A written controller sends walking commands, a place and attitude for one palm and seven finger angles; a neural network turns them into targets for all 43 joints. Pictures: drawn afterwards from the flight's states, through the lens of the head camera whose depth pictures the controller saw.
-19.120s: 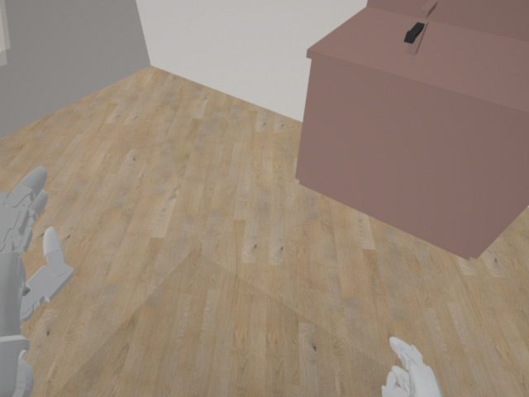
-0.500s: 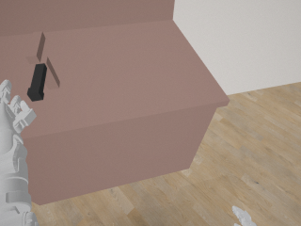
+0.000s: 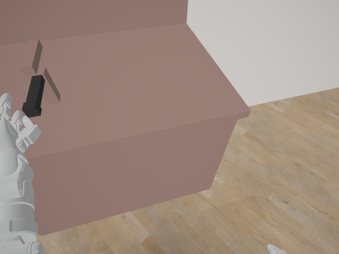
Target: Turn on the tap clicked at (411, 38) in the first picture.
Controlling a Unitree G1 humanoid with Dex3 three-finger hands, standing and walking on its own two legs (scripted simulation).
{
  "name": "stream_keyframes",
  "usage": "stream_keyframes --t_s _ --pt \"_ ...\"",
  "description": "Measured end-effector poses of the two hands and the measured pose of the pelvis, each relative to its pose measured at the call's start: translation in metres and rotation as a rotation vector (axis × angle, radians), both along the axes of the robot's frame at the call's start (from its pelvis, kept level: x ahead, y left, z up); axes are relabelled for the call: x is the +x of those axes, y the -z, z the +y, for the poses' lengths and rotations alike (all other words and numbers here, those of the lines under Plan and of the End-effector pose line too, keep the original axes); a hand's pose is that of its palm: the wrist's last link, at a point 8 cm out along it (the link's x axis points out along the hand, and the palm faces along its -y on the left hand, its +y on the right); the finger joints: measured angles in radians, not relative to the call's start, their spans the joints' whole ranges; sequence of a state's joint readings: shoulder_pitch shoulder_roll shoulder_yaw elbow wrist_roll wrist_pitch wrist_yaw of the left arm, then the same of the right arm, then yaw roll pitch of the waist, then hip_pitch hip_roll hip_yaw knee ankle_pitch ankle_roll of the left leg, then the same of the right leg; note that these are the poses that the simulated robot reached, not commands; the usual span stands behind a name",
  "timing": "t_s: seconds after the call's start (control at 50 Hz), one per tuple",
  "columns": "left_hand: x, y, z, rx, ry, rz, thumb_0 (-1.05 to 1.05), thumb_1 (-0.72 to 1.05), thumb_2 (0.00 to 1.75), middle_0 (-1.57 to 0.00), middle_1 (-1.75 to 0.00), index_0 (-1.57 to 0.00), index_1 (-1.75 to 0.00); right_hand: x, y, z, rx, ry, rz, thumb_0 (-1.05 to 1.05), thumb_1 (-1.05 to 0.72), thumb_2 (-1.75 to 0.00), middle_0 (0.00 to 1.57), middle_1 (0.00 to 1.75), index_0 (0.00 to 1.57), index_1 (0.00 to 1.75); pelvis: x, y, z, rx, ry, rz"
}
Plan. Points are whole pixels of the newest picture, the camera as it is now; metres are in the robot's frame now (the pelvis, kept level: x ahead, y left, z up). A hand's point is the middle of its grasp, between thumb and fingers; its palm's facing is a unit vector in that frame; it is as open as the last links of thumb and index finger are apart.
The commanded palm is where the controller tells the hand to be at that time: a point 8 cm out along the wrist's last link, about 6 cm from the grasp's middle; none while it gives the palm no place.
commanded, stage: push the lever round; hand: left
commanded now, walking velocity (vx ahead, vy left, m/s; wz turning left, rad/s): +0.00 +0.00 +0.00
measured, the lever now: (32, 109) +0.41 +0.36 +0.12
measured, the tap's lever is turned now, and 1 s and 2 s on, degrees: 0 8 8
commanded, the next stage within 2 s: none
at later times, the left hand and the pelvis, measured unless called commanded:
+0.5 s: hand (57, 123) +0.37 +0.28 +0.11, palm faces +0.62 -0.78 -0.05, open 7.8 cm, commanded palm +0.32 +0.31 +0.11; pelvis +0.00 +0.00 +0.00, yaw +1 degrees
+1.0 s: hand (75, 119) +0.38 +0.24 +0.12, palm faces +0.71 -0.70 -0.06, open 7.8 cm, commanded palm +0.34 +0.27 +0.11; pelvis -0.01 -0.02 +0.00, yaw +1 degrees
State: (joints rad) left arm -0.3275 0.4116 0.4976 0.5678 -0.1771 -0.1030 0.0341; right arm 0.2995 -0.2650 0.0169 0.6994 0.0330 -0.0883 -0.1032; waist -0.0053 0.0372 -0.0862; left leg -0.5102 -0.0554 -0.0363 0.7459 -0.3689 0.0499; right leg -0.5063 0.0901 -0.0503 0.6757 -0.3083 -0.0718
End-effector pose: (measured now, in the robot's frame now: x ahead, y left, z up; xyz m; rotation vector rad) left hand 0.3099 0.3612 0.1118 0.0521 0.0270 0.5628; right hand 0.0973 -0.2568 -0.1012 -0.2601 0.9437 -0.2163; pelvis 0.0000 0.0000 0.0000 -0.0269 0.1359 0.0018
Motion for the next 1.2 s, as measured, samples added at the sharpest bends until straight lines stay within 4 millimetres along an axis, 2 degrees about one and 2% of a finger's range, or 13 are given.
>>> stream_keyframes --t_s 0.22,0.46,0.92,1.2 --pt "0.01 0.004 -0.022 -0.011 -0.055 0.008 0.02 0.9 0.9 -0.15 -0.15 -0.16 -0.15 0.021 -0.004 0.009 0.019 -0.034 -0.05 0.01 -0.91 -0.9 0.2 0.3 0.2 0.3 0.0 -0.001 -0.002 0.004 0.0 0.001" --pt "0.012 -0.002 -0.043 -0.003 -0.098 -0.001 0.02 0.9 0.9 -0.15 -0.15 -0.15 -0.15 0.027 -0.002 0.011 0.024 -0.046 -0.032 0.01 -0.91 -0.9 0.2 0.3 0.2 0.3 0.004 -0.003 -0.003 0.006 -0.012 -0.012" --pt "0.016 -0.008 -0.089 -0.006 -0.202 -0.004 0.01 0.9 0.9 -0.15 -0.15 -0.15 -0.15 0.023 0.001 0.003 0.036 -0.043 -0.014 0.01 -0.91 -0.9 0.2 0.3 0.2 0.3 -0.005 -0.004 -0.013 0.019 -0.011 -0.026" --pt "0.033 -0.009 -0.109 -0.001 -0.27 0.009 0.01 0.9 0.9 -0.15 -0.15 -0.15 -0.15 0.005 0.009 -0.007 0.039 -0.027 0.022 0.01 -0.91 -0.9 0.2 0.3 0.2 0.3 -0.012 -0.001 -0.02 0.021 -0.014 -0.006"
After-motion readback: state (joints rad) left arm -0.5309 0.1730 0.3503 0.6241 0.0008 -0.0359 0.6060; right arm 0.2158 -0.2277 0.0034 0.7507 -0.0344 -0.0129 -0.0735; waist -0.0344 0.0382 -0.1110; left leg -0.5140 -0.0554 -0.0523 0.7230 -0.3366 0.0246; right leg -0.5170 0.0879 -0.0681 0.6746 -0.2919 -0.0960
